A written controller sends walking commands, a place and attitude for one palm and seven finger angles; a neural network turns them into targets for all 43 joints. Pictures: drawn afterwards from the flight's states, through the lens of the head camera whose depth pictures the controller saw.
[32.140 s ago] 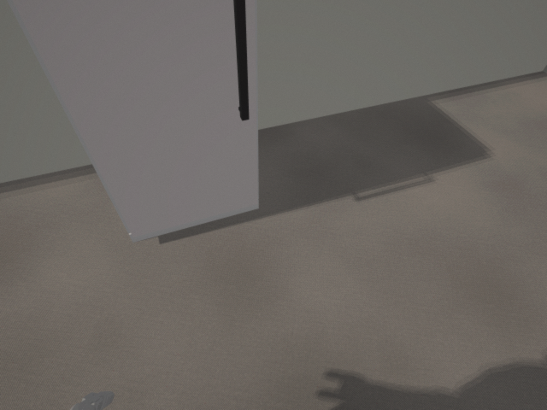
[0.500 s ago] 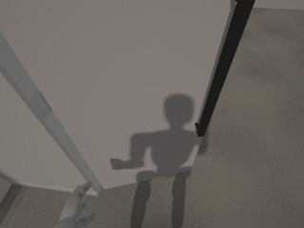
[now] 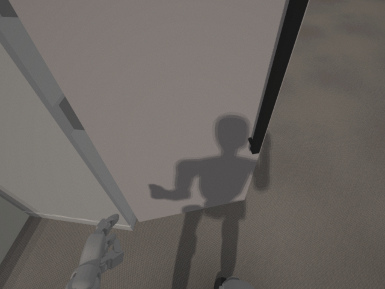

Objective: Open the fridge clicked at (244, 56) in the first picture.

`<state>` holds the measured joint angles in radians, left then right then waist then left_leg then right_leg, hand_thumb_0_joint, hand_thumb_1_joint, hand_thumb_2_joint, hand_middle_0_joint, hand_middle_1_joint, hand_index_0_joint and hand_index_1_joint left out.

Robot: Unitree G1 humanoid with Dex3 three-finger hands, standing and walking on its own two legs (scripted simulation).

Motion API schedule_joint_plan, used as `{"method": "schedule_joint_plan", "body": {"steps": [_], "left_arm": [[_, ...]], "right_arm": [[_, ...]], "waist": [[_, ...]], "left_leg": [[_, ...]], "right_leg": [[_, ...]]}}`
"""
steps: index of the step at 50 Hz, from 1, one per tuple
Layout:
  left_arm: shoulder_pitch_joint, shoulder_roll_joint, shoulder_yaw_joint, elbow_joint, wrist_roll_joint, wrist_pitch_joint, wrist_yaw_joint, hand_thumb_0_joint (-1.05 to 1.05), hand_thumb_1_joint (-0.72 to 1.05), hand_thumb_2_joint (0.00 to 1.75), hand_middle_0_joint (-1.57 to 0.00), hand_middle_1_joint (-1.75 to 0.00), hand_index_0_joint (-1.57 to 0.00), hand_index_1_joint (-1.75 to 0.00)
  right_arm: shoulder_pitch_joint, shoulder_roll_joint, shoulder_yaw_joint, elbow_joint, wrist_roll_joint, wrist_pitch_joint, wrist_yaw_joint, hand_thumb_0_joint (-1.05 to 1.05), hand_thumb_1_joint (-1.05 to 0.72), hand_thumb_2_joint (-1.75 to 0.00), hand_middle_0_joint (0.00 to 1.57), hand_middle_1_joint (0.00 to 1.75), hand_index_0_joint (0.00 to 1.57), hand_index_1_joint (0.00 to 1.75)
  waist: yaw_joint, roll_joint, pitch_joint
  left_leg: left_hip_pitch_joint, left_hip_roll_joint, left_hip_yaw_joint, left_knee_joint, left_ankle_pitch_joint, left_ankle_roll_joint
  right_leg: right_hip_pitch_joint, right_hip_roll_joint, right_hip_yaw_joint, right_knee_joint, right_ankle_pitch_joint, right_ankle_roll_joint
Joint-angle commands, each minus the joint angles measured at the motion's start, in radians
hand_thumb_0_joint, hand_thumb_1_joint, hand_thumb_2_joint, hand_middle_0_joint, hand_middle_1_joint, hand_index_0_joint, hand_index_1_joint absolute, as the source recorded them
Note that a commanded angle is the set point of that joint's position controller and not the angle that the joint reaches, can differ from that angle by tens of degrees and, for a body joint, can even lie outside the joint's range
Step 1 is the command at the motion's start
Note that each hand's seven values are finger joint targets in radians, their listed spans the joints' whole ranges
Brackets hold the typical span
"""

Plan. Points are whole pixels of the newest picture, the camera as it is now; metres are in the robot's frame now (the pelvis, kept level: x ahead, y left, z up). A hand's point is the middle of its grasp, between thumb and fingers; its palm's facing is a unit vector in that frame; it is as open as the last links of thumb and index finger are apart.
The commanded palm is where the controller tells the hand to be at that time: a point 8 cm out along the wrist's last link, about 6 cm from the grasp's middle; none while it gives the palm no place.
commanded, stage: step back with the hand held close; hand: right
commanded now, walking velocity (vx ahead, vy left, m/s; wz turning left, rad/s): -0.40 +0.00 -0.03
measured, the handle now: (268, 87) +0.58 -0.17 +0.09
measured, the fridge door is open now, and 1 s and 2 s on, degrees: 70 70 70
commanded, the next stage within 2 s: stop stepping back and stand still in 0.22 s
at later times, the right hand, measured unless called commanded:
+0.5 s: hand out of the picture +0.09 -0.28 +0.17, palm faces +0.36 +0.81 -0.46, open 7.4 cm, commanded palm +0.04 -0.32 +0.19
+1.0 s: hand out of the picture +0.07 -0.31 +0.17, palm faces +0.45 +0.80 -0.40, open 7.4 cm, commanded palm +0.01 -0.34 +0.19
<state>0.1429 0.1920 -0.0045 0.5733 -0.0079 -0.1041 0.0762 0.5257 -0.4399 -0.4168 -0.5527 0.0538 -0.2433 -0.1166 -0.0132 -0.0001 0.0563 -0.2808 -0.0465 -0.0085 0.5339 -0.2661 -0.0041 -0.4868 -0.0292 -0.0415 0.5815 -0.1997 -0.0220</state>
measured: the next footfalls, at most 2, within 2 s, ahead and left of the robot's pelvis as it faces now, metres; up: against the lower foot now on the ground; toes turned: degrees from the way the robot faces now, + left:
right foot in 0.14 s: +0.07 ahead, -0.11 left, +0.00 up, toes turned +0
left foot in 0.44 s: -0.09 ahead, +0.06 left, +0.00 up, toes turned +2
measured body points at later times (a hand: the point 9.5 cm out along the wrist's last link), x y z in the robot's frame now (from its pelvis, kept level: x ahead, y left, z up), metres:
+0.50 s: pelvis -0.11 -0.03 +0.01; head -0.10 -0.05 +0.46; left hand +0.04 +0.21 -0.07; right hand +0.07 -0.33 +0.20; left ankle -0.15 +0.10 -0.73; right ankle -0.01 -0.11 -0.71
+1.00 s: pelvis -0.13 -0.05 +0.00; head -0.15 -0.06 +0.45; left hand +0.00 +0.20 -0.08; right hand +0.04 -0.35 +0.19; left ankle -0.13 +0.06 -0.73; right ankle -0.09 -0.15 -0.72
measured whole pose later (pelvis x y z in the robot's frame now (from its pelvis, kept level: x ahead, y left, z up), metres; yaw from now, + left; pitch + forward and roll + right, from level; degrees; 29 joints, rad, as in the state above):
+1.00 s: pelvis -0.13 -0.05 +0.00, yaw +1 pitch -2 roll +1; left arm 0.27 0.21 -0.01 0.68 0.01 -0.12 0.06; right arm 0.50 -0.38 -0.41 -0.43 0.03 -0.21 -0.14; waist -0.01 0.01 -0.03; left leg -0.23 -0.03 0.05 0.53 -0.27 0.03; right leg -0.34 -0.02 -0.03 0.67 -0.35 -0.02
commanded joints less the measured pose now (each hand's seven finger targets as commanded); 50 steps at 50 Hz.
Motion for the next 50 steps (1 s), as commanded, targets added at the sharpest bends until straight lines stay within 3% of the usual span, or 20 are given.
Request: {"method": "schedule_joint_plan", "body": {"steps": [1, 5, 7, 9, 11, 14, 19, 20, 22, 23, 24, 29, 31, 34, 36, 40, 42, 44, 46, 50], "left_arm": [[-0.03, 0.095, 0.049, -0.119, 0.01, -0.013, 0.006, 0.0, 0.9, 0.9, -0.2, -0.3, -0.2, -0.3], [-0.027, 0.126, 0.037, -0.113, 0.012, -0.003, 0.026, 0.0, 0.9, 0.9, -0.2, -0.3, -0.2, -0.3], [-0.018, 0.154, 0.062, -0.138, -0.003, -0.024, 0.023, 0.0, 0.9, 0.9, -0.2, -0.3, -0.2, -0.3], [-0.023, 0.144, 0.062, -0.139, 0.034, -0.062, 0.012, 0.0, 0.9, 0.9, -0.2, -0.3, -0.2, -0.3], [0.02, 0.145, 0.076, -0.114, 0.023, -0.082, -0.002, 0.0, 0.9, 0.9, -0.2, -0.3, -0.2, -0.3], [0.01, 0.145, 0.071, -0.102, 0.019, -0.097, -0.018, 0.0, 0.9, 0.9, -0.2, -0.3, -0.2, -0.3], [-0.014, 0.148, 0.06, -0.119, 0.023, -0.078, 0.006, 0.0, 0.9, 0.9, -0.2, -0.3, -0.2, -0.3], [-0.011, 0.148, 0.062, -0.124, 0.022, -0.067, 0.009, 0.0, 0.9, 0.9, -0.2, -0.3, -0.2, -0.3], [0.008, 0.132, 0.058, -0.102, 0.026, -0.045, 0.01, 0.0, 0.9, 0.9, -0.2, -0.3, -0.2, -0.3], [-0.007, 0.137, 0.049, -0.093, 0.036, -0.052, 0.01, 0.0, 0.9, 0.9, -0.2, -0.3, -0.2, -0.3], [0.019, 0.119, 0.05, -0.076, 0.012, -0.052, 0.013, 0.0, 0.9, 0.9, -0.2, -0.3, -0.2, -0.3], [-0.012, 0.15, 0.046, -0.055, 0.008, -0.079, 0.039, 0.0, 0.9, 0.9, -0.2, -0.3, -0.2, -0.3], [0.003, 0.174, 0.052, -0.085, 0.004, -0.101, 0.036, 0.0, 0.9, 0.9, -0.2, -0.3, -0.2, -0.3], [0.012, 0.121, 0.035, -0.073, 0.031, -0.129, 0.024, 0.0, 0.9, 0.9, -0.2, -0.3, -0.2, -0.3], [0.02, 0.121, 0.033, -0.069, 0.023, -0.135, 0.004, 0.0, 0.9, 0.9, -0.2, -0.3, -0.2, -0.3], [0.006, 0.142, 0.04, -0.095, 0.027, -0.102, 0.007, 0.0, 0.9, 0.9, -0.2, -0.3, -0.2, -0.3], [0.007, 0.145, 0.053, -0.097, 0.034, -0.076, 0.013, 0.0, 0.9, 0.9, -0.2, -0.3, -0.2, -0.3], [0.03, 0.133, 0.056, -0.085, 0.024, -0.066, 0.004, 0.0, 0.9, 0.9, -0.2, -0.3, -0.2, -0.3], [0.046, 0.13, 0.056, -0.063, 0.013, -0.074, -0.004, 0.0, 0.9, 0.9, -0.2, -0.3, -0.2, -0.3], [-0.007, 0.137, 0.04, -0.06, 0.016, -0.076, 0.014, 0.0, 0.9, 0.9, -0.2, -0.3, -0.2, -0.3]], "right_arm": [[-0.028, -0.189, -0.142, -0.164, 0.004, -0.049, -0.049, 0.0, -0.9, -0.9, 0.2, 0.3, 0.2, 0.3], [-0.076, -0.184, -0.129, -0.145, -0.014, -0.042, -0.051, 0.0, -0.9, -0.9, 0.2, 0.3, 0.2, 0.3], [-0.091, -0.196, -0.142, -0.208, -0.009, -0.073, -0.037, 0.0, -0.9, -0.9, 0.2, 0.3, 0.2, 0.3], [-0.027, -0.189, -0.164, -0.213, 0.008, -0.071, -0.024, 0.0, -0.9, -0.9, 0.2, 0.3, 0.2, 0.3], [-0.005, -0.159, -0.144, -0.263, 0.012, -0.07, -0.029, 0.0, -0.9, -0.9, 0.2, 0.3, 0.2, 0.3], [0.041, -0.133, -0.113, -0.278, 0.013, -0.054, -0.032, 0.0, -0.9, -0.9, 0.2, 0.3, 0.2, 0.3], [0.052, -0.161, -0.133, -0.177, 0.021, -0.017, -0.033, 0.0, -0.9, -0.9, 0.2, 0.3, 0.2, 0.3], [0.05, -0.184, -0.144, -0.163, 0.018, -0.011, -0.03, 0.0, -0.9, -0.9, 0.2, 0.3, 0.2, 0.3], [-0.002, -0.227, -0.168, -0.155, 0.021, -0.015, -0.035, 0.0, -0.9, -0.9, 0.2, 0.3, 0.2, 0.3], [-0.06, -0.23, -0.17, -0.171, 0.027, -0.013, -0.045, 0.0, -0.9, -0.9, 0.2, 0.3, 0.2, 0.3], [-0.064, -0.168, -0.116, -0.106, 0.022, 0.013, -0.043, 0.0, -0.9, -0.9, 0.2, 0.3, 0.2, 0.3], [-0.196, -0.136, -0.064, -0.055, -0.024, 0.004, -0.055, 0.0, -0.9, -0.9, 0.2, 0.3, 0.2, 0.3], [-0.197, -0.138, -0.058, -0.157, -0.026, -0.023, -0.057, 0.0, -0.9, -0.9, 0.2, 0.3, 0.2, 0.3], [-0.185, -0.176, -0.102, -0.231, -0.03, -0.038, -0.051, 0.0, -0.9, -0.9, 0.2, 0.3, 0.2, 0.3], [-0.071, -0.143, -0.093, -0.18, -0.031, -0.031, -0.049, 0.0, -0.9, -0.9, 0.2, 0.3, 0.2, 0.3], [0.024, -0.144, -0.109, -0.105, -0.031, -0.014, -0.045, 0.0, -0.9, -0.9, 0.2, 0.3, 0.2, 0.3], [-0.027, -0.157, -0.117, -0.07, -0.034, -0.016, -0.039, 0.0, -0.9, -0.9, 0.2, 0.3, 0.2, 0.3], [-0.089, -0.166, -0.126, -0.058, -0.013, -0.018, -0.04, 0.0, -0.9, -0.9, 0.2, 0.3, 0.2, 0.3], [-0.116, -0.127, -0.104, -0.021, -0.015, -0.02, -0.042, 0.0, -0.9, -0.9, 0.2, 0.3, 0.2, 0.3], [-0.165, -0.126, -0.071, -0.078, -0.021, -0.033, -0.041, 0.0, -0.9, -0.9, 0.2, 0.3, 0.2, 0.3]], "waist": [[0.009, 0.169, -0.139], [0.026, 0.006, -0.127], [-0.001, -0.197, -0.251], [-0.009, -0.307, -0.256], [-0.004, -0.185, -0.248], [-0.002, -0.217, -0.27], [-0.002, -0.219, -0.191], [0.001, -0.139, -0.172], [0.01, 0.151, -0.162], [0.002, 0.156, -0.173], [0.011, 0.231, -0.162], [0.035, 0.013, -0.032], [0.024, -0.239, -0.088], [0.037, -0.303, -0.032], [0.013, -0.178, -0.05], [0.007, -0.182, -0.109], [0.015, -0.047, -0.084], [0.017, 0.202, -0.105], [0.023, 0.149, -0.1], [0.024, -0.034, -0.064]], "left_leg": [[-0.138, 0.372, -0.299, -0.253, 0.262, 0.183], [-0.001, 0.182, -0.106, 0.002, 0.517, 0.045], [0.066, 0.029, -0.041, 0.2, 0.108, -0.017], [0.017, -0.017, -0.054, 0.42, -0.251, -0.013], [-0.089, -0.004, -0.053, 0.36, -0.22, -0.006], [-0.061, -0.007, -0.006, 0.232, -0.204, -0.015], [0.228, -0.03, 0.085, -0.169, -0.141, 0.017], [0.219, -0.002, 0.061, -0.267, -0.143, 0.03], [-0.129, 0.288, -0.212, -0.427, -0.259, 0.151], [-0.176, 0.378, -0.291, -0.423, -0.244, 0.212], [-0.146, 0.367, -0.28, -0.379, -0.333, 0.21], [-0.116, 0.215, -0.104, -0.195, -0.209, 0.087], [-0.103, 0.054, 0.004, 0.065, -0.106, 0.021], [-0.17, 0.02, -0.015, 0.357, -0.216, 0.008], [-0.086, 0.046, 0.005, 0.228, -0.17, 0.012], [0.264, 0.002, 0.094, -0.119, -0.12, 0.029], [0.269, 0.1, -0.078, -0.204, -0.169, 0.091], [0.174, 0.338, -0.413, -0.334, -0.285, 0.207], [0.067, 0.349, -0.353, -0.3, -0.231, 0.218], [-0.079, 0.166, -0.101, -0.106, -0.13, 0.078]], "right_leg": [[0.123, 0.031, 0.081, 0.341, -0.195, 0.033], [0.184, -0.016, 0.081, -0.187, 0.16, 0.009], [0.22, -0.207, 0.218, -0.239, 0.493, -0.074], [0.149, -0.298, 0.376, -0.33, 0.311, -0.132], [0.294, -0.28, 0.319, -0.27, 0.421, -0.15], [0.347, -0.243, 0.265, -0.287, 0.374, -0.124], [0.108, -0.12, 0.182, -0.404, -0.334, -0.024], [0.106, -0.058, 0.122, -0.334, -0.34, 0.012], [0.284, 0.05, 0.016, 0.17, -0.154, 0.05], [0.253, 0.051, 0.053, 0.303, -0.131, 0.049], [0.17, 0.039, 0.082, 0.374, -0.17, 0.046], [0.269, -0.003, 0.05, -0.13, -0.145, -0.01], [0.323, -0.147, 0.287, -0.301, -0.166, -0.074], [0.212, -0.255, 0.559, -0.52, -0.502, -0.12], [0.196, -0.217, 0.387, -0.452, -0.354, -0.124], [0.027, -0.111, 0.188, -0.36, -0.439, -0.043], [-0.056, -0.035, 0.105, -0.126, -0.364, -0.023], [-0.066, 0.021, 0.031, 0.22, -0.195, 0.007], [0.009, -0.011, 0.07, 0.266, -0.251, 0.001], [0.288, -0.034, 0.084, -0.147, -0.095, -0.025]]}}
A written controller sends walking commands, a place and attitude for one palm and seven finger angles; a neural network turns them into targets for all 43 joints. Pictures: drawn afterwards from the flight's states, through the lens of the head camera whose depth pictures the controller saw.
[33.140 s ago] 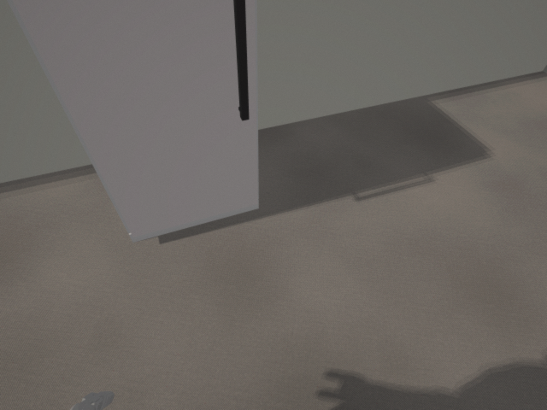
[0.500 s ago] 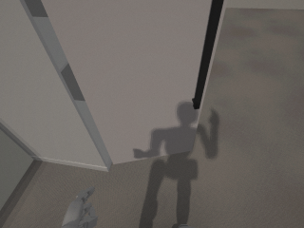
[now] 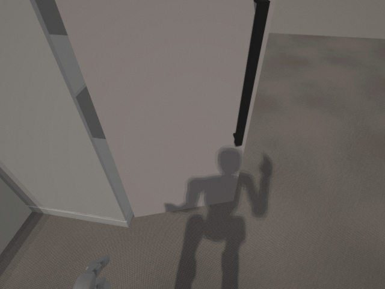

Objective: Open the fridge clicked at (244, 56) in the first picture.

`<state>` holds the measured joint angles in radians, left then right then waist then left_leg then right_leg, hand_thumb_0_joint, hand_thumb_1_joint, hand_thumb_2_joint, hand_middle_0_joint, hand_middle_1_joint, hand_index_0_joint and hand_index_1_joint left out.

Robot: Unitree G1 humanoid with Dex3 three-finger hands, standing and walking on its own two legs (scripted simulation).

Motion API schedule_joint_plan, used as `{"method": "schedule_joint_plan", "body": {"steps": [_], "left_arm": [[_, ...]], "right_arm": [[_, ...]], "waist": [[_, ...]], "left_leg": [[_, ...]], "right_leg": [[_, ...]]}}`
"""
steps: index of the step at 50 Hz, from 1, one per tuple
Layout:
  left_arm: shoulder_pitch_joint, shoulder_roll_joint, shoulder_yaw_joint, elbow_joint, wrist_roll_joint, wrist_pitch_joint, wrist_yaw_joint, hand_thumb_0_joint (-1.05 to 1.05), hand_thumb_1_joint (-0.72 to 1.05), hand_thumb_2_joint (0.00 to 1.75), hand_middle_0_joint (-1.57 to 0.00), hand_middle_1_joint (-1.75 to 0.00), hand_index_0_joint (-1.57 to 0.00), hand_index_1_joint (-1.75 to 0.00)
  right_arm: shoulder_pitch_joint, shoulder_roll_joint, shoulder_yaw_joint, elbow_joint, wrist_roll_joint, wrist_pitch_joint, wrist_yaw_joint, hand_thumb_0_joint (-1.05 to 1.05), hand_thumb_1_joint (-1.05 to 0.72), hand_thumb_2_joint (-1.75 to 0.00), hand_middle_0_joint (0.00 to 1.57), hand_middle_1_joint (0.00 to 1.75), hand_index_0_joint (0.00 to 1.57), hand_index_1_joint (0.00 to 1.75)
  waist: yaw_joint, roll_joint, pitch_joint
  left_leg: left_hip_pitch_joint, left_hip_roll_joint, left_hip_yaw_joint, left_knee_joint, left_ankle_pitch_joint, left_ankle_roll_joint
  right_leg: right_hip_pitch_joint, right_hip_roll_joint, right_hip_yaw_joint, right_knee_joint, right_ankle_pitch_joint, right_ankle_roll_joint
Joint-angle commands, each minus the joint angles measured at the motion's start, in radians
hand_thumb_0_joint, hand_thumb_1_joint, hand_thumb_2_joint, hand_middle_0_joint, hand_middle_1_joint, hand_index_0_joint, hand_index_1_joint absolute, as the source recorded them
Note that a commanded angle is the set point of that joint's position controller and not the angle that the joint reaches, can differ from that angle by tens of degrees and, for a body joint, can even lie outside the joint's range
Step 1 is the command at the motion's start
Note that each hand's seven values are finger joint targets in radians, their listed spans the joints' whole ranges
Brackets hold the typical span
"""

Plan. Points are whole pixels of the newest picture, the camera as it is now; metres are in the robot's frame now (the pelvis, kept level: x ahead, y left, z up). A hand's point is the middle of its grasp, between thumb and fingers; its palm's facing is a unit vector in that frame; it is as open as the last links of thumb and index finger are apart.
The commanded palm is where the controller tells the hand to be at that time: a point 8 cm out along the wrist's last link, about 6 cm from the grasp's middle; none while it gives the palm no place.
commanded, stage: stop stepping back and stand still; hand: right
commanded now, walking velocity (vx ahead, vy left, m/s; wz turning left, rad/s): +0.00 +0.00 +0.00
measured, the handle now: (245, 85) +0.71 -0.14 +0.08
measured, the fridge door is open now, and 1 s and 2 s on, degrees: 70 70 70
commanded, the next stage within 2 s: let the arm hang, fingers relaxed in 0.48 s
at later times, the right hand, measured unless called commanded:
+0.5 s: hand (373, 201) +0.23 -0.27 +0.16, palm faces +0.39 +0.81 -0.44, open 7.4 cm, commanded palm +0.17 -0.31 +0.18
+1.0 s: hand out of the picture -0.03 -0.18 -0.17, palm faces +0.04 +0.99 -0.16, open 7.1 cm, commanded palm none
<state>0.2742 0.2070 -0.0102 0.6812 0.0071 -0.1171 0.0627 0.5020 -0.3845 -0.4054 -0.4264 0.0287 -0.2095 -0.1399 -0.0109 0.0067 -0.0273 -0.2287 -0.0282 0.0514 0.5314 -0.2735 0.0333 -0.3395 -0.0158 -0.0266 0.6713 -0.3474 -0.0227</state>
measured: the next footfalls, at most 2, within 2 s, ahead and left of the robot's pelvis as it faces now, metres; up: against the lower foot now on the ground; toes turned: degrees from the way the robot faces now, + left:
none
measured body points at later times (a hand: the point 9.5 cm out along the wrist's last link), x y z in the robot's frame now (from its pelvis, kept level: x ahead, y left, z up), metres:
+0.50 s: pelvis +0.03 -0.01 +0.01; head +0.04 -0.02 +0.46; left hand +0.20 +0.23 -0.06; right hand +0.21 -0.31 +0.18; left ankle +0.01 +0.10 -0.73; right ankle +0.05 -0.11 -0.73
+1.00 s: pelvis +0.00 -0.01 +0.01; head +0.03 -0.03 +0.45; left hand +0.02 +0.24 -0.14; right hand -0.03 -0.24 -0.16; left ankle +0.01 +0.10 -0.73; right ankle +0.05 -0.11 -0.73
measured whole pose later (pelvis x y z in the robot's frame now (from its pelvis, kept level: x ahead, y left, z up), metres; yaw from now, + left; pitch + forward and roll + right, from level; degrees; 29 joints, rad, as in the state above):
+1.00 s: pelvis +0.00 -0.01 +0.01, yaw -2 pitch +0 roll +1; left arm 0.27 0.20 -0.01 1.03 0.02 0.03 0.02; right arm 0.32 -0.19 0.00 1.06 -0.02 0.04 -0.01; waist 0.00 0.03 0.06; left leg -0.22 -0.01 0.06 0.45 -0.23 0.01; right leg -0.32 0.01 0.00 0.49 -0.18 -0.03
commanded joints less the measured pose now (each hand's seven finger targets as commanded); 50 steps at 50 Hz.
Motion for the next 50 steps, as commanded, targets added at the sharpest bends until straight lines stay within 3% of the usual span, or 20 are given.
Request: {"method": "schedule_joint_plan", "body": {"steps": [1, 3, 4, 5, 7, 9, 11, 14, 18, 28, 29, 30, 32, 34, 36, 42, 47, 50], "left_arm": [[-0.152, 0.138, 0.051, -0.181, -0.001, -0.069, 0.029, 0.0, 0.9, 0.9, -0.2, -0.3, -0.2, -0.3], [-0.161, 0.126, 0.04, -0.179, -0.001, -0.08, 0.034, 0.0, 0.9, 0.9, -0.2, -0.3, -0.2, -0.3], [-0.163, 0.115, 0.033, -0.183, 0.004, -0.082, 0.034, 0.0, 0.9, 0.9, -0.2, -0.3, -0.2, -0.3], [-0.158, 0.111, 0.031, -0.184, 0.006, -0.086, 0.032, 0.0, 0.9, 0.9, -0.2, -0.3, -0.2, -0.3], [-0.141, 0.112, 0.035, -0.184, 0.005, -0.094, 0.025, 0.0, 0.9, 0.9, -0.2, -0.3, -0.2, -0.3], [-0.131, 0.114, 0.045, -0.192, 0.002, -0.099, 0.015, 0.0, 0.9, 0.9, -0.2, -0.3, -0.2, -0.3], [-0.125, 0.117, 0.05, -0.192, 0.0, -0.095, 0.009, 0.0, 0.9, 0.9, -0.2, -0.3, -0.2, -0.3], [-0.128, 0.118, 0.051, -0.199, -0.007, -0.083, 0.01, 0.0, 0.9, 0.9, -0.2, -0.3, -0.2, -0.3], [-0.144, 0.121, 0.049, -0.21, -0.008, -0.065, 0.021, 0.0, 0.9, 0.9, -0.2, -0.3, -0.2, -0.3], [-0.156, 0.125, 0.049, -0.225, -0.006, -0.048, 0.032, 0.0, 0.9, 0.9, -0.2, -0.3, -0.2, -0.3], [-0.217, 0.307, 0.09, -0.008, -0.031, -0.077, -0.065, 0.0, 0.9, 0.9, -0.2, -0.3, -0.2, -0.3], [-0.146, 0.273, 0.1, -0.017, -0.029, -0.007, -0.068, 0.0, 0.9, 0.9, -0.2, -0.3, -0.2, -0.3], [-0.14, 0.255, 0.079, -0.014, -0.008, 0.036, -0.064, 0.0, 0.9, 0.9, -0.2, -0.3, -0.2, -0.3], [-0.147, 0.25, 0.063, 0.0, 0.007, 0.056, -0.061, 0.0, 0.9, 0.9, -0.2, -0.3, -0.2, -0.3], [-0.147, 0.244, 0.057, 0.039, 0.016, 0.071, -0.06, 0.0, 0.9, 0.9, -0.2, -0.3, -0.2, -0.3], [-0.125, 0.165, 0.026, 0.172, 0.024, 0.114, -0.05, 0.0, 0.9, 0.9, -0.2, -0.3, -0.2, -0.3], [-0.052, 0.113, 0.031, 0.268, 0.02, 0.12, -0.034, 0.0, 0.9, 0.9, -0.2, -0.3, -0.2, -0.3], [-0.006, 0.099, 0.036, 0.307, 0.016, 0.123, -0.028, 0.0, 0.9, 0.9, -0.2, -0.3, -0.2, -0.3]], "right_arm": [[-0.155, -0.185, -0.083, -0.245, 0.001, -0.075, -0.019, 0.0, -0.9, -0.9, 0.2, 0.3, 0.2, 0.3], [-0.147, -0.233, -0.128, -0.251, -0.004, -0.085, -0.017, 0.0, -0.9, -0.9, 0.2, 0.3, 0.2, 0.3], [-0.156, -0.209, -0.111, -0.254, -0.014, -0.086, -0.017, 0.0, -0.9, -0.9, 0.2, 0.3, 0.2, 0.3], [-0.154, -0.2, -0.11, -0.248, -0.021, -0.09, -0.017, 0.0, -0.9, -0.9, 0.2, 0.3, 0.2, 0.3], [-0.101, -0.202, -0.124, -0.235, -0.021, -0.096, -0.019, 0.0, -0.9, -0.9, 0.2, 0.3, 0.2, 0.3], [-0.048, -0.188, -0.119, -0.23, -0.009, -0.098, -0.016, 0.0, -0.9, -0.9, 0.2, 0.3, 0.2, 0.3], [-0.026, -0.182, -0.117, -0.212, 0.003, -0.095, -0.014, 0.0, -0.9, -0.9, 0.2, 0.3, 0.2, 0.3], [-0.008, -0.177, -0.109, -0.193, 0.015, -0.081, -0.013, 0.0, -0.9, -0.9, 0.2, 0.3, 0.2, 0.3], [-0.016, -0.205, -0.129, -0.205, 0.018, -0.072, -0.014, 0.0, -0.9, -0.9, 0.2, 0.3, 0.2, 0.3], [0.0, -0.21, -0.131, -0.223, 0.021, -0.067, -0.02, 0.0, -0.9, -0.9, 0.2, 0.3, 0.2, 0.3], [-0.063, -0.039, 0.301, 0.546, -0.052, 0.093, 0.116, 0.0, -0.9, -0.9, 0.2, 0.3, 0.2, 0.3], [-0.08, -0.043, 0.277, 0.566, -0.047, 0.177, 0.135, 0.0, -0.9, -0.9, 0.2, 0.3, 0.2, 0.3], [-0.141, -0.025, 0.299, 0.654, -0.055, 0.193, 0.144, 0.0, -0.9, -0.9, 0.2, 0.3, 0.2, 0.3], [-0.194, -0.032, 0.319, 0.767, -0.058, 0.199, 0.145, 0.0, -0.9, -0.9, 0.2, 0.3, 0.2, 0.3], [-0.239, -0.039, 0.332, 0.905, -0.059, 0.199, 0.141, 0.0, -0.9, -0.9, 0.2, 0.3, 0.2, 0.3], [-0.269, 0.006, 0.377, 1.241, -0.049, 0.216, 0.128, 0.0, -0.9, -0.9, 0.2, 0.3, 0.2, 0.3], [-0.21, 0.053, 0.374, 1.404, -0.046, 0.207, 0.124, 0.0, -0.9, -0.9, 0.2, 0.3, 0.2, 0.3], [-0.191, 0.074, 0.381, 1.464, -0.044, 0.205, 0.122, 0.0, -0.9, -0.9, 0.2, 0.3, 0.2, 0.3]], "waist": [[0.012, -0.125, 0.027], [0.008, -0.183, 0.042], [0.007, -0.191, 0.083], [0.001, -0.198, 0.09], [-0.004, -0.138, 0.024], [0.0, -0.069, -0.053], [0.006, -0.028, -0.097], [0.011, -0.026, -0.117], [0.004, -0.042, -0.121], [0.0, -0.066, -0.099], [0.043, -0.056, -0.02], [0.034, -0.065, -0.098], [0.017, -0.012, -0.066], [0.009, 0.123, -0.038], [0.011, 0.14, -0.044], [0.014, -0.082, 0.013], [0.017, -0.156, -0.004], [0.021, -0.081, 0.022]], "left_leg": [[-0.132, 0.074, -0.118, -0.04, -0.094, 0.001], [-0.054, 0.027, -0.081, 0.02, -0.096, -0.041], [0.009, 0.022, -0.066, 0.054, -0.074, -0.042], [0.043, 0.025, -0.063, 0.036, -0.048, -0.038], [0.093, 0.034, -0.07, -0.078, 0.025, -0.034], [0.118, 0.066, -0.12, -0.127, 0.15, -0.018], [0.118, 0.099, -0.162, -0.141, 0.245, -0.004], [0.105, 0.11, -0.158, -0.13, 0.36, -0.007], [0.104, 0.084, -0.121, -0.116, 0.368, -0.021], [0.099, 0.076, -0.122, -0.147, 0.293, -0.023], [-0.012, 0.176, -0.046, -0.004, 0.458, 0.003], [-0.035, 0.172, -0.092, -0.039, 0.327, 0.011], [-0.055, 0.129, -0.053, -0.009, 0.069, 0.007], [-0.019, 0.11, -0.062, -0.013, 0.034, 0.009], [0.0, 0.129, -0.098, -0.046, 0.071, 0.02], [0.011, 0.119, -0.125, -0.14, -0.025, 0.013], [0.033, 0.12, -0.127, -0.198, -0.038, 0.027], [0.014, 0.121, -0.116, -0.218, -0.051, 0.026]], "right_leg": [[0.129, -0.112, 0.174, -0.302, 0.053, -0.048], [0.009, -0.181, 0.315, -0.441, -0.163, -0.078], [-0.08, -0.204, 0.347, -0.496, -0.229, -0.091], [-0.1, -0.203, 0.324, -0.495, -0.216, -0.093], [-0.034, -0.15, 0.225, -0.404, -0.061, -0.069], [0.035, -0.081, 0.123, -0.285, 0.143, -0.033], [0.076, -0.056, 0.082, -0.218, 0.254, -0.011], [0.127, -0.059, 0.068, -0.199, 0.355, -0.003], [0.151, -0.07, 0.081, -0.228, 0.429, -0.007], [0.127, -0.064, 0.083, -0.26, 0.356, -0.006], [0.065, -0.09, 0.088, -0.091, 0.545, -0.005], [0.118, -0.105, 0.082, -0.122, 0.482, 0.006], [0.018, -0.127, 0.153, -0.172, 0.318, -0.038], [-0.032, -0.122, 0.192, -0.199, 0.306, -0.054], [-0.013, -0.095, 0.181, -0.198, 0.305, -0.044], [0.024, -0.066, 0.16, -0.3, 0.137, -0.025], [0.05, -0.063, 0.142, -0.31, 0.053, -0.022], [0.055, -0.068, 0.145, -0.311, 0.044, -0.025]]}}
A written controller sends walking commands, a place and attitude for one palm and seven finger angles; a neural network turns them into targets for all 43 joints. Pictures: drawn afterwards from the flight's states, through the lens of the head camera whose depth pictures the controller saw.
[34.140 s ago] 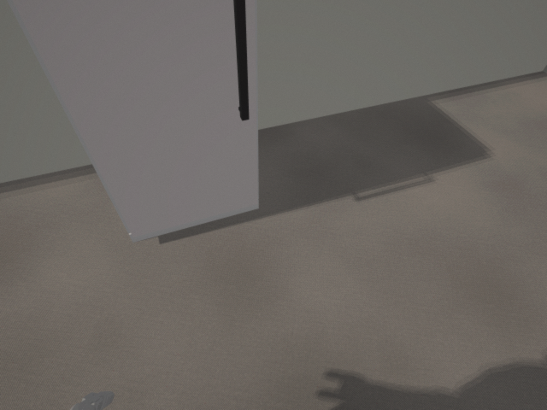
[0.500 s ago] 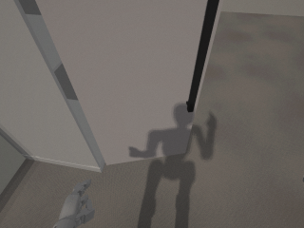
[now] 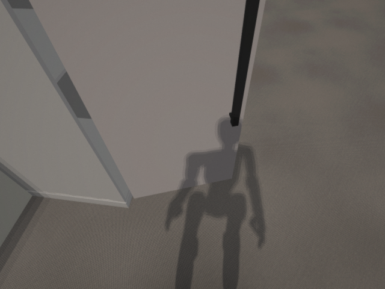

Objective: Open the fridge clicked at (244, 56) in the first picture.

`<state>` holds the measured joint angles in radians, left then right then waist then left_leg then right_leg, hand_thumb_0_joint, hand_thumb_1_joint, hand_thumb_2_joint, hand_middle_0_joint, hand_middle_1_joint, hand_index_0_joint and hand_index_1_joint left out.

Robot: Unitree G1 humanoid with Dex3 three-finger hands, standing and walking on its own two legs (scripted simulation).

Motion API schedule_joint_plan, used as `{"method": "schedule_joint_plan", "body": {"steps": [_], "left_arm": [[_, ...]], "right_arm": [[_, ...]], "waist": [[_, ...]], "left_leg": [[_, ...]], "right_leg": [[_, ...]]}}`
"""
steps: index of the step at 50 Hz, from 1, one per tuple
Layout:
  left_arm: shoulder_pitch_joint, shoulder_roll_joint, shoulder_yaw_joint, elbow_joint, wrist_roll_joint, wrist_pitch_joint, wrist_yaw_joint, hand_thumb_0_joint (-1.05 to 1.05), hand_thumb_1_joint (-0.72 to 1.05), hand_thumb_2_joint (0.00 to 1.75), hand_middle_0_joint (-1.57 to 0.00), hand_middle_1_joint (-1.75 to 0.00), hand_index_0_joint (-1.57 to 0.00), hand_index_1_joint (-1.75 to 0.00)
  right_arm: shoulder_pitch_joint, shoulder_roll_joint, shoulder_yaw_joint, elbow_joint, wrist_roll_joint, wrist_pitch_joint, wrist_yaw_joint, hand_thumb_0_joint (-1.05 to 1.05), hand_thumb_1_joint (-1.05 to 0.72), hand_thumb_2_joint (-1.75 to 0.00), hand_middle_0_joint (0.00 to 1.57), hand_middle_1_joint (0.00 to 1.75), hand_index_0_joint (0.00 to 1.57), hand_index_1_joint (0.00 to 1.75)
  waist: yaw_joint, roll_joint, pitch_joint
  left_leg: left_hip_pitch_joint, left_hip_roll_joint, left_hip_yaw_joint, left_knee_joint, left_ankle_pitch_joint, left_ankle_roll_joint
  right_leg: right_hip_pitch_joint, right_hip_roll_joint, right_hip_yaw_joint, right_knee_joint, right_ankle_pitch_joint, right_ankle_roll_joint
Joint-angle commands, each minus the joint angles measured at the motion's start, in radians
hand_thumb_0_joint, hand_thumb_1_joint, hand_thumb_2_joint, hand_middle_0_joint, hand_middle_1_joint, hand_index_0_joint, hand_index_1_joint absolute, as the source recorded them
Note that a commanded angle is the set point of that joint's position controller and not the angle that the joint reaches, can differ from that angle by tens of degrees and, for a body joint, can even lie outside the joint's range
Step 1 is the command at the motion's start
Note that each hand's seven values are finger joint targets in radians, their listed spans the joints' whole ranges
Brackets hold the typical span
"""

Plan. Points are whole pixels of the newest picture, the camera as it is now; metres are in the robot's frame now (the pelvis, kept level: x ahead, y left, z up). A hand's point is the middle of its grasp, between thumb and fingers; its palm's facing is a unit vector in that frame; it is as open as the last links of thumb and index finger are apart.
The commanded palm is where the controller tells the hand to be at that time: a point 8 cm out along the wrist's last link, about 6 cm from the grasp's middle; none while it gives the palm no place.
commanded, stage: let the arm hang, fingers relaxed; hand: right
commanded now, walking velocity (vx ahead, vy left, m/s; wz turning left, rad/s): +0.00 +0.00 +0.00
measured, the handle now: (240, 62) +0.71 -0.10 +0.08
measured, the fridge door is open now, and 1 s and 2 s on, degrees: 70 70 70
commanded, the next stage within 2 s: look to check the result in 0.68 s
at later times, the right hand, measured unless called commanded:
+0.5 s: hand out of the picture +0.02 -0.17 -0.17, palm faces -0.01 +0.98 -0.19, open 7.3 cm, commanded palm none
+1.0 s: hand out of the picture +0.01 -0.16 -0.17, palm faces -0.01 +0.98 -0.18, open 7.4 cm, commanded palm none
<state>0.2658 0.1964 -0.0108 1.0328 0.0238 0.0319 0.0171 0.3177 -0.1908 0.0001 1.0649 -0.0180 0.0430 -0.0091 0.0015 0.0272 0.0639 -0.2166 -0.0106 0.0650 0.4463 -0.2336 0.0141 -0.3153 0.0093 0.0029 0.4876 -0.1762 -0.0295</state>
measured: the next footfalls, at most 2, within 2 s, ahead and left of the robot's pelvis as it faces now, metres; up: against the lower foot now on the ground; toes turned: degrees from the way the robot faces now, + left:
none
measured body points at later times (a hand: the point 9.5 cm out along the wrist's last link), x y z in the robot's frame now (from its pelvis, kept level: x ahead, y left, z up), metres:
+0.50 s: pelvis +0.00 +0.00 +0.00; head +0.01 +0.00 +0.45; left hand -0.01 +0.21 -0.16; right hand +0.03 -0.23 -0.16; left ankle +0.00 +0.11 -0.74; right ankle +0.05 -0.10 -0.74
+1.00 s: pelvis +0.01 +0.00 +0.00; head +0.03 +0.00 +0.45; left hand +0.01 +0.23 -0.16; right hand +0.02 -0.22 -0.16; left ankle +0.00 +0.11 -0.74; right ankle +0.05 -0.10 -0.74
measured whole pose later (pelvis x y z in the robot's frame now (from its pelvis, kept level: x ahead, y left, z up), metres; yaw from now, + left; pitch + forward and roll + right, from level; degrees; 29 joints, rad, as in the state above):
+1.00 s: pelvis +0.01 +0.00 +0.00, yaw +1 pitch -1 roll +0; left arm 0.24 0.15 0.01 1.13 0.02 0.01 0.03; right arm 0.26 -0.14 0.00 1.15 -0.01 0.00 -0.03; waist 0.01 -0.01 0.05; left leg -0.16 -0.01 0.04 0.40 -0.23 0.01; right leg -0.24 0.01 -0.02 0.42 -0.17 -0.02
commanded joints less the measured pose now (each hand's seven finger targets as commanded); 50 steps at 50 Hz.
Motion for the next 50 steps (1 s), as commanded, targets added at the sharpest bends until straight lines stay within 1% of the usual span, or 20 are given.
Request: {"method": "schedule_joint_plan", "body": {"steps": [1, 3, 7, 8, 10, 11, 15, 18, 19, 21, 23, 27, 29, 35, 37, 40, 42, 46, 48, 50], "left_arm": [[0.015, 0.105, 0.038, -0.03, -0.001, -0.025, 0.019, 0.0, 0.9, 0.9, -0.2, -0.3, -0.2, -0.3], [0.041, 0.1, 0.042, -0.011, -0.004, -0.024, 0.021, 0.0, 0.9, 0.9, -0.2, -0.3, -0.2, -0.3], [0.073, 0.075, 0.041, 0.022, -0.002, -0.023, 0.024, 0.0, 0.9, 0.9, -0.2, -0.3, -0.2, -0.3], [0.073, 0.08, 0.044, 0.022, -0.005, -0.024, 0.023, 0.0, 0.9, 0.9, -0.2, -0.3, -0.2, -0.3], [0.086, 0.066, 0.042, 0.032, -0.003, -0.027, 0.024, 0.0, 0.9, 0.9, -0.2, -0.3, -0.2, -0.3], [0.088, 0.061, 0.042, 0.037, -0.003, -0.028, 0.024, 0.0, 0.9, 0.9, -0.2, -0.3, -0.2, -0.3], [0.083, 0.044, 0.04, 0.046, -0.001, -0.028, 0.023, 0.0, 0.9, 0.9, -0.2, -0.3, -0.2, -0.3], [0.079, 0.038, 0.04, 0.046, -0.002, -0.029, 0.021, 0.0, 0.9, 0.9, -0.2, -0.3, -0.2, -0.3], [0.081, 0.033, 0.039, 0.051, 0.001, -0.029, 0.021, 0.0, 0.9, 0.9, -0.2, -0.3, -0.2, -0.3], [0.082, 0.031, 0.039, 0.053, 0.002, -0.03, 0.02, 0.0, 0.9, 0.9, -0.2, -0.3, -0.2, -0.3], [0.075, 0.036, 0.04, 0.049, 0.0, -0.034, 0.02, 0.0, 0.9, 0.9, -0.2, -0.3, -0.2, -0.3], [0.063, 0.038, 0.038, 0.051, 0.001, -0.037, 0.022, 0.0, 0.9, 0.9, -0.2, -0.3, -0.2, -0.3], [0.056, 0.044, 0.037, 0.048, 0.0, -0.039, 0.022, 0.0, 0.9, 0.9, -0.2, -0.3, -0.2, -0.3], [0.048, 0.051, 0.037, 0.052, -0.001, -0.036, 0.021, 0.0, 0.9, 0.9, -0.2, -0.3, -0.2, -0.3], [0.044, 0.053, 0.037, 0.055, -0.001, -0.036, 0.021, 0.0, 0.9, 0.9, -0.2, -0.3, -0.2, -0.3], [0.04, 0.053, 0.038, 0.057, -0.003, -0.036, 0.021, 0.0, 0.9, 0.9, -0.2, -0.3, -0.2, -0.3], [0.038, 0.053, 0.037, 0.059, -0.003, -0.036, 0.023, 0.0, 0.9, 0.9, -0.2, -0.3, -0.2, -0.3], [0.029, 0.053, 0.035, 0.066, -0.003, -0.034, 0.023, 0.0, 0.9, 0.9, -0.2, -0.3, -0.2, -0.3], [0.029, 0.058, 0.036, 0.063, -0.006, -0.034, 0.023, 0.0, 0.9, 0.9, -0.2, -0.3, -0.2, -0.3], [0.028, 0.051, 0.034, 0.069, -0.004, -0.034, 0.024, 0.0, 0.9, 0.9, -0.2, -0.3, -0.2, -0.3]], "right_arm": [[0.003, -0.111, -0.022, -0.011, 0.003, -0.049, -0.01, 0.0, -0.9, -0.9, 0.2, 0.3, 0.2, 0.3], [0.021, -0.104, -0.021, 0.015, 0.003, -0.051, -0.012, 0.0, -0.9, -0.9, 0.2, 0.3, 0.2, 0.3], [0.037, -0.076, -0.018, 0.051, 0.003, -0.047, -0.018, 0.0, -0.9, -0.9, 0.2, 0.3, 0.2, 0.3], [0.049, -0.083, -0.019, 0.054, 0.002, -0.05, -0.019, 0.0, -0.9, -0.9, 0.2, 0.3, 0.2, 0.3], [0.047, -0.074, -0.02, 0.059, 0.003, -0.05, -0.021, 0.0, -0.9, -0.9, 0.2, 0.3, 0.2, 0.3], [0.046, -0.067, -0.02, 0.062, 0.002, -0.051, -0.023, 0.0, -0.9, -0.9, 0.2, 0.3, 0.2, 0.3], [0.049, -0.055, -0.02, 0.064, 0.001, -0.048, -0.026, 0.0, -0.9, -0.9, 0.2, 0.3, 0.2, 0.3], [0.049, -0.055, -0.022, 0.058, -0.001, -0.05, -0.027, 0.0, -0.9, -0.9, 0.2, 0.3, 0.2, 0.3], [0.034, -0.052, -0.023, 0.054, -0.001, -0.049, -0.027, 0.0, -0.9, -0.9, 0.2, 0.3, 0.2, 0.3], [0.022, -0.053, -0.026, 0.046, 0.0, -0.05, -0.027, 0.0, -0.9, -0.9, 0.2, 0.3, 0.2, 0.3], [0.024, -0.055, -0.027, 0.041, -0.001, -0.052, -0.028, 0.0, -0.9, -0.9, 0.2, 0.3, 0.2, 0.3], [0.002, -0.057, -0.029, 0.04, 0.002, -0.054, -0.025, 0.0, -0.9, -0.9, 0.2, 0.3, 0.2, 0.3], [0.001, -0.061, -0.028, 0.038, 0.002, -0.056, -0.026, 0.0, -0.9, -0.9, 0.2, 0.3, 0.2, 0.3], [-0.012, -0.065, -0.026, 0.04, 0.004, -0.057, -0.025, 0.0, -0.9, -0.9, 0.2, 0.3, 0.2, 0.3], [-0.016, -0.064, -0.027, 0.039, 0.003, -0.056, -0.025, 0.0, -0.9, -0.9, 0.2, 0.3, 0.2, 0.3], [-0.012, -0.065, -0.025, 0.044, 0.004, -0.059, -0.026, 0.0, -0.9, -0.9, 0.2, 0.3, 0.2, 0.3], [-0.012, -0.061, -0.024, 0.046, 0.005, -0.06, -0.026, 0.0, -0.9, -0.9, 0.2, 0.3, 0.2, 0.3], [-0.01, -0.062, -0.022, 0.053, 0.005, -0.059, -0.026, 0.0, -0.9, -0.9, 0.2, 0.3, 0.2, 0.3], [-0.004, -0.069, -0.023, 0.054, 0.003, -0.06, -0.027, 0.0, -0.9, -0.9, 0.2, 0.3, 0.2, 0.3], [-0.007, -0.062, -0.023, 0.056, 0.005, -0.059, -0.026, 0.0, -0.9, -0.9, 0.2, 0.3, 0.2, 0.3]], "waist": [[0.009, -0.087, -0.063], [0.008, -0.05, -0.056], [0.01, -0.027, -0.018], [0.004, -0.026, -0.02], [0.007, -0.01, -0.031], [0.005, -0.005, -0.02], [0.002, -0.027, 0.007], [-0.002, -0.011, 0.011], [0.004, -0.011, 0.022], [0.003, -0.019, 0.027], [0.0, -0.034, 0.002], [0.002, -0.064, 0.0], [0.0, -0.052, -0.022], [0.006, -0.026, -0.016], [0.007, -0.042, -0.015], [0.008, -0.015, -0.03], [0.01, -0.027, -0.039], [0.01, -0.036, -0.022], [0.007, -0.022, -0.02], [0.009, -0.029, -0.015]], "left_leg": [[-0.005, 0.102, -0.133, -0.137, -0.095, 0.047], [-0.012, 0.101, -0.127, -0.142, -0.095, 0.046], [-0.031, 0.095, -0.116, -0.129, -0.113, 0.042], [-0.026, 0.096, -0.12, -0.133, -0.102, 0.043], [-0.014, 0.097, -0.118, -0.121, -0.09, 0.041], [-0.016, 0.096, -0.117, -0.12, -0.089, 0.04], [-0.026, 0.094, -0.115, -0.112, -0.089, 0.037], [-0.027, 0.094, -0.117, -0.114, -0.078, 0.034], [-0.031, 0.098, -0.118, -0.115, -0.091, 0.035], [-0.03, 0.098, -0.117, -0.114, -0.088, 0.034], [-0.017, 0.096, -0.116, -0.109, -0.05, 0.034], [0.0, 0.098, -0.118, -0.11, -0.019, 0.033], [0.017, 0.101, -0.115, -0.109, 0.018, 0.031], [0.005, 0.105, -0.121, -0.129, 0.0, 0.031], [0.003, 0.103, -0.12, -0.127, 0.0, 0.031], [0.009, 0.106, -0.124, -0.132, 0.019, 0.029], [0.01, 0.107, -0.124, -0.133, 0.026, 0.03], [0.003, 0.104, -0.127, -0.139, 0.017, 0.029], [0.007, 0.105, -0.126, -0.145, 0.021, 0.028], [0.004, 0.105, -0.128, -0.146, 0.012, 0.028]], "right_leg": [[0.033, -0.094, 0.116, -0.125, -0.126, -0.019], [0.04, -0.096, 0.111, -0.12, -0.106, -0.02], [0.027, -0.103, 0.117, -0.142, -0.132, -0.023], [0.028, -0.102, 0.114, -0.138, -0.117, -0.025], [0.027, -0.103, 0.115, -0.144, -0.107, -0.025], [0.02, -0.105, 0.114, -0.148, -0.108, -0.025], [0.007, -0.102, 0.118, -0.163, -0.12, -0.025], [0.006, -0.099, 0.109, -0.157, -0.102, -0.024], [0.0, -0.095, 0.107, -0.16, -0.109, -0.021], [-0.005, -0.095, 0.106, -0.165, -0.105, -0.02], [0.017, -0.098, 0.106, -0.157, -0.062, -0.02], [0.021, -0.104, 0.107, -0.165, -0.036, -0.018], [0.042, -0.106, 0.103, -0.152, 0.016, -0.017], [0.066, -0.104, 0.097, -0.151, 0.009, -0.013], [0.07, -0.105, 0.099, -0.155, 0.006, -0.013], [0.089, -0.105, 0.088, -0.142, 0.037, -0.012], [0.104, -0.105, 0.088, -0.139, 0.049, -0.011], [0.105, -0.107, 0.087, -0.144, 0.039, -0.009], [0.106, -0.108, 0.082, -0.139, 0.047, -0.008], [0.104, -0.108, 0.082, -0.146, 0.036, -0.008]]}}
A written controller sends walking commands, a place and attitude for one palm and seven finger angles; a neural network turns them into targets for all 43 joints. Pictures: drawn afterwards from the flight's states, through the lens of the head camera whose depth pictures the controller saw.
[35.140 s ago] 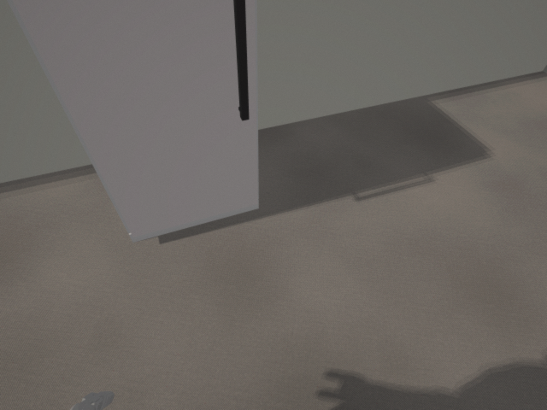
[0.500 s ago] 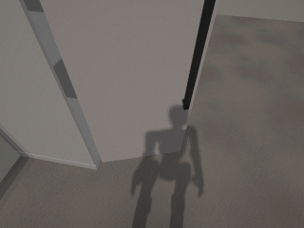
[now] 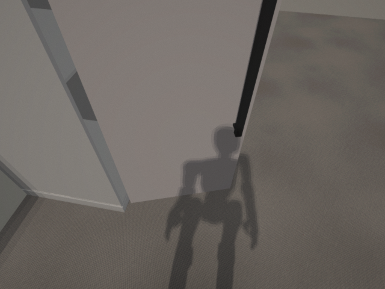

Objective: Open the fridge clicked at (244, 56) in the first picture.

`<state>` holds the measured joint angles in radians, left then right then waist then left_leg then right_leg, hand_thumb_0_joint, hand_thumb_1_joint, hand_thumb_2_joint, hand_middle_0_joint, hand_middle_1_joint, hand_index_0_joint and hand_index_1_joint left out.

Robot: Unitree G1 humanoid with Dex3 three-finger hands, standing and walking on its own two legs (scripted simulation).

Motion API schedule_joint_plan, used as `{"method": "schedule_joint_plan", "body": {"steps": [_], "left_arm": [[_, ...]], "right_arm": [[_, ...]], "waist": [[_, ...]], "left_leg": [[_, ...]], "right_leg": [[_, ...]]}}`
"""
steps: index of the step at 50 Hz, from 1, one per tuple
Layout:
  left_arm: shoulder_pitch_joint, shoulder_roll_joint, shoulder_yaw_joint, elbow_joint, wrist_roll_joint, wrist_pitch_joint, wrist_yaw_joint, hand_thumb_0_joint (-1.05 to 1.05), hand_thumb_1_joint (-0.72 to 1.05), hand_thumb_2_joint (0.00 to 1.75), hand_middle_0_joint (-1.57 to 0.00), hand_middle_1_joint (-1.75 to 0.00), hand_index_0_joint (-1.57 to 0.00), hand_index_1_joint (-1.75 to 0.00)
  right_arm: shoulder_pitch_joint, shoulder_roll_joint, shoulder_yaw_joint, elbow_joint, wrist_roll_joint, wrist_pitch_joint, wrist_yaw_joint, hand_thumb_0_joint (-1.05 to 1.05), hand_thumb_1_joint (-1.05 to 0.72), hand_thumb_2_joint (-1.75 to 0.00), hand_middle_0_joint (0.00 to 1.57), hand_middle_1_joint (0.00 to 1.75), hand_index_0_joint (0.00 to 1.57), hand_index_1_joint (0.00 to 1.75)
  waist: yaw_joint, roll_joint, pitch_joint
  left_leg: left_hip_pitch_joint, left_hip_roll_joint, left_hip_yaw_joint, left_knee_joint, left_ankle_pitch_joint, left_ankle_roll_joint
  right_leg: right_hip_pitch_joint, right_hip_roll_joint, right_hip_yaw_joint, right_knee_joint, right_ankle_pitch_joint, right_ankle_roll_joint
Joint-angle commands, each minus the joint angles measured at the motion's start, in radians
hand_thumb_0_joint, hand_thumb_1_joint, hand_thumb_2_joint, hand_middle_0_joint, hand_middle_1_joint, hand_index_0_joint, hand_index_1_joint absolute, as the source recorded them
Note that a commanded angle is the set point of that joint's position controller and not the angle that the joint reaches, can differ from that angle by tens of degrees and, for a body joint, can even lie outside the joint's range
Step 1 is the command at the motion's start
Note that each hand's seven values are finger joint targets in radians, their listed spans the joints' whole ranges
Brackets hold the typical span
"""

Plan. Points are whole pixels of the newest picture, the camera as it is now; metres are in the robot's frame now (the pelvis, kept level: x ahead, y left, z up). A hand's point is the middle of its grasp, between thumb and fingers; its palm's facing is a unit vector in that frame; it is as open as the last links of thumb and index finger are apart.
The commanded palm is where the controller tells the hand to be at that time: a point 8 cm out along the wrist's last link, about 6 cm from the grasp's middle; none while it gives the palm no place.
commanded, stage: look to check the result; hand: right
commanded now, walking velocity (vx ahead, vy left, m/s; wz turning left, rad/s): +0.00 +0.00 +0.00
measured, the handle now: (248, 75) +0.70 -0.12 +0.07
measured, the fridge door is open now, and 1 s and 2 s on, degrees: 70 70 70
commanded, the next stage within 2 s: stand and wait in 0.28 s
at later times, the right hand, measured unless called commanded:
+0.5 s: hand out of the picture +0.02 -0.17 -0.18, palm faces +0.01 +0.98 -0.18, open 7.4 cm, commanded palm none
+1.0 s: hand out of the picture +0.01 -0.17 -0.18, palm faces +0.01 +0.98 -0.18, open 7.4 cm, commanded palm none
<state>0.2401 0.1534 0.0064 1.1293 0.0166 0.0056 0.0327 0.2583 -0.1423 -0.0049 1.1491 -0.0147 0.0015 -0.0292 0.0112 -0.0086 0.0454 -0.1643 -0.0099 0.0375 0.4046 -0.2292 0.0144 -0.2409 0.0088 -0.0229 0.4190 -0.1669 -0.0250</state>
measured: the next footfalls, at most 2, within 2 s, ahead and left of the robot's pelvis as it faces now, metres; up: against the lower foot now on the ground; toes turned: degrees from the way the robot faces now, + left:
none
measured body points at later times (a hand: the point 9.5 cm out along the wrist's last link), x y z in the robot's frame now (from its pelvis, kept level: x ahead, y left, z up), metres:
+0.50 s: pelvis +0.01 +0.00 +0.00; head +0.02 +0.00 +0.45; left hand +0.01 +0.23 -0.16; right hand +0.02 -0.22 -0.16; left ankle -0.01 +0.11 -0.74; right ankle +0.04 -0.10 -0.74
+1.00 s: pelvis +0.01 +0.00 +0.00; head +0.03 +0.00 +0.45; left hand +0.01 +0.22 -0.16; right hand +0.01 -0.22 -0.16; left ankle -0.01 +0.11 -0.74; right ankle +0.04 -0.10 -0.74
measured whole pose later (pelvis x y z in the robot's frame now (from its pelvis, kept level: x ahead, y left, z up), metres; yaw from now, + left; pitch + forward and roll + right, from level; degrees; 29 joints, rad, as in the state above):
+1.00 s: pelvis +0.01 +0.00 +0.00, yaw +0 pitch -1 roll +0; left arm 0.24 0.15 0.00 1.15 0.01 0.00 0.04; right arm 0.26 -0.15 0.00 1.15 -0.01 0.00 -0.03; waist 0.01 0.00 0.05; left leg -0.13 -0.01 0.03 0.38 -0.23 0.01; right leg -0.21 0.01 -0.03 0.40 -0.18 -0.02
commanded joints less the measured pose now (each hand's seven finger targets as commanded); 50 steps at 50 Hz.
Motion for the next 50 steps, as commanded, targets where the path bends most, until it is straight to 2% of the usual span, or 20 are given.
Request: {"method": "schedule_joint_plan", "body": {"steps": [1, 3, 7, 14, 17, 24, 30, 39, 42, 46, 50], "left_arm": [[0.052, 0.093, 0.017, -0.027, 0.003, -0.008, 0.008, 0.0, 0.9, 0.9, -0.2, -0.3, -0.2, -0.3], [0.049, 0.1, 0.019, -0.028, 0.002, -0.006, 0.008, 0.0, 0.9, 0.9, -0.2, -0.3, -0.2, -0.3], [0.049, 0.093, 0.017, -0.021, 0.003, -0.007, 0.008, 0.0, 0.9, 0.9, -0.2, -0.3, -0.2, -0.3], [0.05, 0.098, 0.018, -0.019, 0.002, -0.013, 0.01, 0.0, 0.9, 0.9, -0.2, -0.3, -0.2, -0.3], [0.046, 0.098, 0.017, -0.018, 0.002, -0.012, 0.011, 0.0, 0.9, 0.9, -0.2, -0.3, -0.2, -0.3], [0.051, 0.094, 0.016, -0.014, 0.002, -0.012, 0.01, 0.0, 0.9, 0.9, -0.2, -0.3, -0.2, -0.3], [0.051, 0.096, 0.015, -0.012, 0.002, -0.01, 0.01, 0.0, 0.9, 0.9, -0.2, -0.3, -0.2, -0.3], [0.052, 0.098, 0.016, -0.013, 0.001, -0.015, 0.011, 0.0, 0.9, 0.9, -0.2, -0.3, -0.2, -0.3], [0.05, 0.098, 0.014, -0.01, 0.001, -0.014, 0.012, 0.0, 0.9, 0.9, -0.2, -0.3, -0.2, -0.3], [0.05, 0.099, 0.013, -0.009, 0.001, -0.013, 0.012, 0.0, 0.9, 0.9, -0.2, -0.3, -0.2, -0.3], [0.053, 0.098, 0.014, -0.01, 0.001, -0.014, 0.012, 0.0, 0.9, 0.9, -0.2, -0.3, -0.2, -0.3]], "right_arm": [[0.056, -0.108, -0.017, -0.026, 0.001, -0.017, -0.006, 0.0, -0.9, -0.9, 0.2, 0.3, 0.2, 0.3], [0.06, -0.114, -0.016, -0.027, 0.0, -0.019, -0.007, 0.0, -0.9, -0.9, 0.2, 0.3, 0.2, 0.3], [0.054, -0.112, -0.015, -0.027, 0.002, -0.019, -0.007, 0.0, -0.9, -0.9, 0.2, 0.3, 0.2, 0.3], [0.054, -0.114, -0.017, -0.027, 0.003, -0.023, -0.008, 0.0, -0.9, -0.9, 0.2, 0.3, 0.2, 0.3], [0.052, -0.112, -0.017, -0.027, 0.003, -0.021, -0.007, 0.0, -0.9, -0.9, 0.2, 0.3, 0.2, 0.3], [0.053, -0.115, -0.016, -0.029, 0.004, -0.023, -0.008, 0.0, -0.9, -0.9, 0.2, 0.3, 0.2, 0.3], [0.049, -0.113, -0.014, -0.03, 0.004, -0.021, -0.007, 0.0, -0.9, -0.9, 0.2, 0.3, 0.2, 0.3], [0.058, -0.113, -0.015, -0.027, 0.003, -0.022, -0.006, 0.0, -0.9, -0.9, 0.2, 0.3, 0.2, 0.3], [0.059, -0.109, -0.015, -0.024, 0.004, -0.02, -0.006, 0.0, -0.9, -0.9, 0.2, 0.3, 0.2, 0.3], [0.06, -0.108, -0.014, -0.023, 0.003, -0.019, -0.006, 0.0, -0.9, -0.9, 0.2, 0.3, 0.2, 0.3], [0.062, -0.106, -0.014, -0.023, 0.003, -0.019, -0.006, 0.0, -0.9, -0.9, 0.2, 0.3, 0.2, 0.3]], "waist": [[-0.002, 0.006, 0.005], [-0.002, 0.022, 0.012], [-0.001, 0.009, 0.012], [-0.003, 0.011, -0.019], [-0.004, 0.001, 0.0], [-0.004, 0.016, -0.006], [-0.003, 0.008, 0.02], [-0.004, 0.01, -0.01], [-0.005, -0.002, 0.006], [-0.004, 0.011, 0.018], [-0.004, 0.01, 0.006]], "left_leg": [[-0.047, 0.106, -0.102, -0.107, 0.009, 0.028], [-0.054, 0.105, -0.105, -0.115, 0.005, 0.028], [-0.05, 0.107, -0.106, -0.116, 0.003, 0.029], [-0.021, 0.109, -0.1, -0.105, 0.067, 0.027], [-0.022, 0.106, -0.098, -0.107, 0.064, 0.026], [-0.013, 0.113, -0.099, -0.112, 0.086, 0.025], [-0.027, 0.108, -0.101, -0.121, 0.038, 0.025], [-0.012, 0.106, -0.099, -0.11, 0.07, 0.025], [-0.018, 0.105, -0.097, -0.111, 0.053, 0.024], [-0.025, 0.103, -0.096, -0.112, 0.038, 0.024], [-0.019, 0.103, -0.097, -0.111, 0.039, 0.025]], "right_leg": [[0.03, -0.106, 0.108, -0.077, 0.026, -0.013], [0.035, -0.104, 0.103, -0.069, 0.03, -0.011], [0.035, -0.104, 0.103, -0.074, 0.026, -0.01], [0.056, -0.111, 0.103, -0.068, 0.085, -0.011], [0.047, -0.111, 0.104, -0.073, 0.08, -0.01], [0.061, -0.11, 0.099, -0.07, 0.098, -0.01], [0.048, -0.109, 0.101, -0.082, 0.059, -0.009], [0.068, -0.113, 0.106, -0.08, 0.093, -0.014], [0.058, -0.112, 0.106, -0.086, 0.074, -0.013], [0.052, -0.113, 0.109, -0.092, 0.058, -0.014], [0.058, -0.113, 0.109, -0.09, 0.061, -0.015]]}}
